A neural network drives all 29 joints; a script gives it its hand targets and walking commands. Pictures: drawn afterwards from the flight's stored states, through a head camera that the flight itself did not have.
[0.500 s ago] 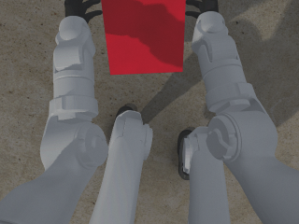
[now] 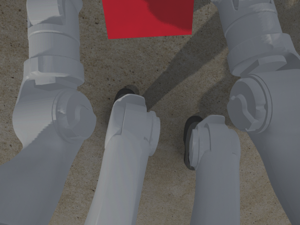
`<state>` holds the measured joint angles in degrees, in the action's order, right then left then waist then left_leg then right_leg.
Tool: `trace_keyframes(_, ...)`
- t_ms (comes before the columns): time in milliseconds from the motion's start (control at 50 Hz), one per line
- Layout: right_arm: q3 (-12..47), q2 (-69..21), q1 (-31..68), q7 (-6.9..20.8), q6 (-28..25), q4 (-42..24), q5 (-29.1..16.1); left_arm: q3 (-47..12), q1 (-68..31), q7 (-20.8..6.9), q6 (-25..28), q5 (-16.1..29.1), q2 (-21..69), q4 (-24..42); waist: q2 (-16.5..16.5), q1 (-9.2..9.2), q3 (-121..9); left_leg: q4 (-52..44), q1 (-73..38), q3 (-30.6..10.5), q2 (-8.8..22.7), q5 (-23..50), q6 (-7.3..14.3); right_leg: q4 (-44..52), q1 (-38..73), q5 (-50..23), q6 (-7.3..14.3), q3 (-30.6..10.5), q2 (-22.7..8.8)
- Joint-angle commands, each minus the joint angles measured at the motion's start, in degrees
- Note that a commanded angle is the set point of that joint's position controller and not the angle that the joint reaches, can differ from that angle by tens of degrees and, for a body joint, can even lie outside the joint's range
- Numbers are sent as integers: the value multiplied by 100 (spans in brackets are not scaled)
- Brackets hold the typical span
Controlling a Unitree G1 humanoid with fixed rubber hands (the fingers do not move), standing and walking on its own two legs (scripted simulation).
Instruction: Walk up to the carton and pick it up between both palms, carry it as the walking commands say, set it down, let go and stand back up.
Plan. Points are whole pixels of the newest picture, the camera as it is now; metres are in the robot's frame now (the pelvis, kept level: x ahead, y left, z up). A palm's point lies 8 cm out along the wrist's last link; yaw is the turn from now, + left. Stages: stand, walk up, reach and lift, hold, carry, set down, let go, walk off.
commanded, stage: set down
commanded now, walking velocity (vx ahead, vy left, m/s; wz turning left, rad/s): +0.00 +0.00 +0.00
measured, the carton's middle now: out of the picture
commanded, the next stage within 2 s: none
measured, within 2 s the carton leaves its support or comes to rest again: rests again in 1.50 s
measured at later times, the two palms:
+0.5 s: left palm out of the picture +0.51 +0.28 -0.19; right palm out of the picture +0.59 +0.02 -0.19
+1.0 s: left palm out of the picture +0.52 +0.27 -0.19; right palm out of the picture +0.59 +0.01 -0.20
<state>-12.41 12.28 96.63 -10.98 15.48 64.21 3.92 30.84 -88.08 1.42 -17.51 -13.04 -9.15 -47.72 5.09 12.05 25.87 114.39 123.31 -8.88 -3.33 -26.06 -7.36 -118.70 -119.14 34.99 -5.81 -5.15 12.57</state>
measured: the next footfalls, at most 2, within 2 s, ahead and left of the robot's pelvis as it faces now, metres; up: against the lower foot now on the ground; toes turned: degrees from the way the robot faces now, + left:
none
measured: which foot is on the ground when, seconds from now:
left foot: down 0.00-1.00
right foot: down 0.00-1.00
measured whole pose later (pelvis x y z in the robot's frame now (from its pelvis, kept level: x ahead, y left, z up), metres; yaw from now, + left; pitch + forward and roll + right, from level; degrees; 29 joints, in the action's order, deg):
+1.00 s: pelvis +0.03 +0.00 -0.01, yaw -1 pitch +43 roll +1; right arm -7.1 10.9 91.8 -8.5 12.5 65.9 3.8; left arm 34.6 -81.2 -3.4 -13.3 -14.1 -9.8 -51.3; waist 4.8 11.1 18.3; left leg 116.9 129.1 -7.4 -0.8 -30.5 -6.8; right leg -121.2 -125.9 38.0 -5.7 -5.9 13.7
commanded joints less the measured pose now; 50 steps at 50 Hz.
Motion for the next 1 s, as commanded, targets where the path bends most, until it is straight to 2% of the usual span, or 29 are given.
trace_keyframes(0,815,-4800,2795,1503,-338,-535,-196,-1473,-2474,-1594,26,346,4297,-310,455,523,-6917,-633,-3176,1557,-242,1506,577,1002,1564,-853,286,976,44)
trace_keyframes(60,1064,-4884,2882,1404,-549,-1048,-350,-1712,-2584,-1568,230,568,4231,79,385,405,-7182,-506,-3398,1457,-274,2329,570,958,1384,-1593,282,984,93)
trace_keyframes(120,1563,-4952,3152,1307,-754,-1577,-679,-2027,-2577,-1482,409,784,4236,352,380,597,-7704,-324,-3749,1387,-289,3086,587,800,1429,-2081,319,939,121)
trace_keyframes(160,1769,-4890,3251,1221,-799,-1667,-837,-2069,-2517,-1422,467,851,4105,297,418,719,-7827,-258,-3795,1380,-264,3208,570,767,1499,-2108,299,909,100)
trace_keyframes(260,1920,-4868,3219,1127,-673,-1418,-853,-1790,-2686,-1413,501,752,3659,248,926,982,-7986,-245,-3210,1479,-146,2450,520,765,2222,-1829,241,825,31)
trace_keyframes(320,1753,-4743,3070,1139,-584,-1218,-670,-1630,-2706,-1511,438,650,3584,65,1020,943,-7676,-276,-2941,1523,-115,2124,534,829,2257,-1632,221,803,20)
trace_keyframes(380,1673,-4685,3111,1153,-567,-1258,-599,-1520,-2757,-1581,419,609,3508,-51,959,904,-7434,-273,-2860,1567,-111,1970,549,876,2144,-1521,226,791,8)
trace_keyframes(440,1592,-4633,2927,1191,-568,-1111,-586,-1513,-2777,-1586,442,587,3387,4,769,894,-7157,-236,-2907,1549,-117,2115,578,849,1982,-1610,249,752,14)
trace_keyframes(540,1521,-4560,2603,1246,-609,-914,-522,-1456,-2492,-1568,480,469,3360,-50,660,855,-6693,-234,-2965,1451,-139,2277,637,802,1486,-1644,266,785,16)
trace_keyframes(620,1651,-4588,2590,1260,-693,-991,-599,-1446,-2359,-1520,569,487,3340,-71,781,885,-6583,-162,-2927,1376,-132,2440,655,743,1260,-1731,253,793,10)
trace_keyframes(640,1665,-4574,2616,1254,-693,-971,-596,-1391,-2377,-1508,588,474,3299,-46,922,903,-6552,-169,-2858,1363,-135,2395,652,756,1292,-1715,251,784,-4)
trace_keyframes(680,1638,-4456,2602,1249,-702,-973,-595,-1341,-2261,-1496,582,426,3272,-217,900,916,-6481,-166,-2818,1352,-120,2320,642,749,1240,-1635,249,787,-16)
trace_keyframes(720,1539,-4400,2443,1257,-698,-841,-530,-1311,-2223,-1500,582,392,3262,-252,818,843,-6351,-179,-2798,1343,-112,2311,630,763,1118,-1604,259,784,-11)
trace_keyframes(820,1412,-4274,2301,1296,-692,-690,-425,-1192,-2143,-1513,594,316,3223,-279,768,799,-6119,-172,-2658,1337,-110,2189,623,733,1005,-1546,282,778,-25)
trace_keyframes(840,1396,-4229,2270,1307,-702,-721,-410,-1202,-2091,-1519,589,321,3235,-290,706,738,-6037,-158,-2650,1336,-105,2196,619,731,944,-1540,284,780,-31)
trace_keyframes(900,1382,-4172,2171,1319,-691,-639,-342,-1112,-2026,-1514,604,270,3151,-320,824,771,-5928,-150,-2511,1324,-104,2109,629,727,969,-1517,274,762,-52)
trace_keyframes(980,1324,-4047,2081,1332,-673,-563,-275,-1027,-1937,-1525,603,222,3078,-432,810,744,-5788,-112,-2431,1314,-83,2004,623,712,938,-1471,274,737,-78)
